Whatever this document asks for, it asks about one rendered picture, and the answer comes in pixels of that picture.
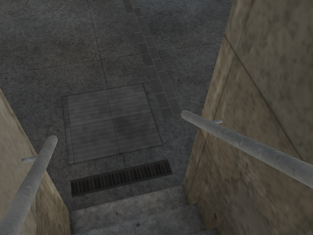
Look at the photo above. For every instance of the stairs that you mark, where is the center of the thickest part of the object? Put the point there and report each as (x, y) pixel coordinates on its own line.
(162, 212)

